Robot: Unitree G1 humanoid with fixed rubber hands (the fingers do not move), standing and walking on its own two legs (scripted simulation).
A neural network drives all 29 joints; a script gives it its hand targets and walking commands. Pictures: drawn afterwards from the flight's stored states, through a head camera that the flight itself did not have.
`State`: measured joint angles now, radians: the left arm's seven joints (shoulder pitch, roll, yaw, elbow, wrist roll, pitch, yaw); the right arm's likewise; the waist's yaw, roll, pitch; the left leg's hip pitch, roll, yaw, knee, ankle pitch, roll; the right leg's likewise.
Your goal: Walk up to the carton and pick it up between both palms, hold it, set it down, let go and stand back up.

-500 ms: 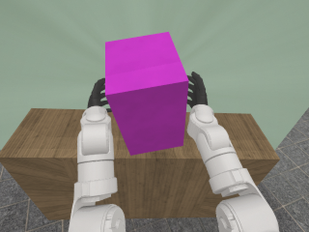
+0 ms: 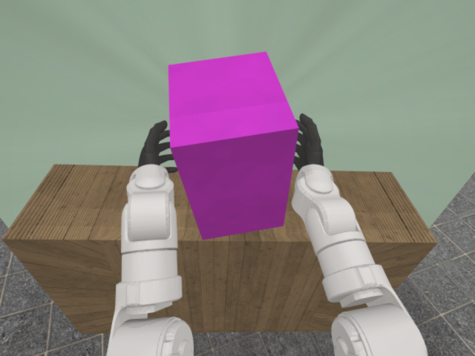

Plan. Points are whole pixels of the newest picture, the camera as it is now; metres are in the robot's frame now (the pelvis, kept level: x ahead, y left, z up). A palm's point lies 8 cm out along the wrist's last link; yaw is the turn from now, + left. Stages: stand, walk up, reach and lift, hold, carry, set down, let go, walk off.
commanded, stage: hold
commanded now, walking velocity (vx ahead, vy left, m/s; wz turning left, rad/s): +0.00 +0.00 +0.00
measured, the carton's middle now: (231, 153) +0.43 +0.00 +0.16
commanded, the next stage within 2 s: none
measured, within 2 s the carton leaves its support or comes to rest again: neither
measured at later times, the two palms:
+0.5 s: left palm (141, 168) +0.36 +0.14 +0.19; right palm (300, 155) +0.37 -0.10 +0.20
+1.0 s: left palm (158, 168) +0.36 +0.12 +0.18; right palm (314, 164) +0.36 -0.13 +0.19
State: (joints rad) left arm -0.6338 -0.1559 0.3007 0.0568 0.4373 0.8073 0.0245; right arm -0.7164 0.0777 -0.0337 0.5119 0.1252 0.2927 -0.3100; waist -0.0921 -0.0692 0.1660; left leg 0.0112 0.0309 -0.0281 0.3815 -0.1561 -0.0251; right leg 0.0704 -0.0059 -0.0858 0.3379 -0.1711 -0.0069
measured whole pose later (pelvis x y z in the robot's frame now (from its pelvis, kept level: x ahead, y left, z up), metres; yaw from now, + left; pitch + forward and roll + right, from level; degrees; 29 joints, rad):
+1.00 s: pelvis +0.00 +0.00 +0.00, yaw -1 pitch -13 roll -1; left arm -0.64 -0.16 0.29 0.05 0.43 0.82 0.05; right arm -0.72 0.04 0.02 0.50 0.17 0.31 -0.34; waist -0.09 -0.06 0.16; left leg 0.01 0.04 -0.01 0.38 -0.16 -0.03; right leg 0.06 0.00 -0.07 0.35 -0.17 -0.01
